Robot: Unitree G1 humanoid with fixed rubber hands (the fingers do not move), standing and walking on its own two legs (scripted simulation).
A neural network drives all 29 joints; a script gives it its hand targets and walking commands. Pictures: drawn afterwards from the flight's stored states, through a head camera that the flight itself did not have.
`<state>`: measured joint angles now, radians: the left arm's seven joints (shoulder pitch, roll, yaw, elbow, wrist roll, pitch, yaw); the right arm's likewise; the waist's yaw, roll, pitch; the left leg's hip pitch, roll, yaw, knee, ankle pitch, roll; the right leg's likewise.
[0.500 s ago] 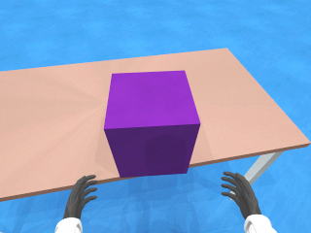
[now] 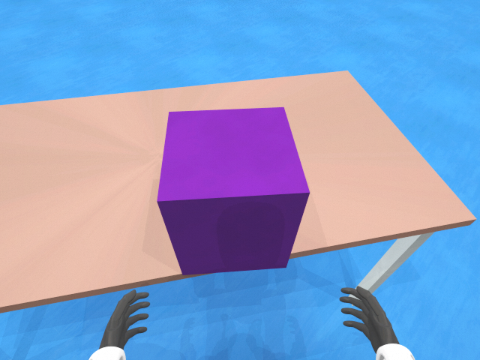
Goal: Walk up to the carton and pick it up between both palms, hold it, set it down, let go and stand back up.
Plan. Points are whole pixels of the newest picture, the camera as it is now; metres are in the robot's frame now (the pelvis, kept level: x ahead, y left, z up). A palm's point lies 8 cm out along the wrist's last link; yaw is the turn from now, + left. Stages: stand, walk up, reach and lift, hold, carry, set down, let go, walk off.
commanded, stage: set down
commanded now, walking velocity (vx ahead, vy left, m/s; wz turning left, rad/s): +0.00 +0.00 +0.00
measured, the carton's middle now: (231, 194) +0.38 +0.05 +0.03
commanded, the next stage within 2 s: let go in 0.34 s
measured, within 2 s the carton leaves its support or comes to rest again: neither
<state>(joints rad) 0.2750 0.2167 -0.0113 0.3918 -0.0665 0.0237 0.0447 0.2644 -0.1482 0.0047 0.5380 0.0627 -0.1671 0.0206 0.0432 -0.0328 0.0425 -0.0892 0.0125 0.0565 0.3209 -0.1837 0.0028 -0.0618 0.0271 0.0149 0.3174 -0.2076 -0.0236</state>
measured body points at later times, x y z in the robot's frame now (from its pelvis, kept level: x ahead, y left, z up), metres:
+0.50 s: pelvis +0.00 +0.00 +0.00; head +0.01 +0.01 +0.45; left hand +0.16 +0.23 -0.10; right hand +0.16 -0.22 -0.10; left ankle +0.00 +0.11 -0.75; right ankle -0.02 -0.10 -0.75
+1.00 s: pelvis -0.01 +0.00 -0.01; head -0.01 +0.00 +0.44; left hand +0.13 +0.24 -0.11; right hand +0.12 -0.25 -0.12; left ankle +0.00 +0.11 -0.75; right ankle -0.02 -0.10 -0.75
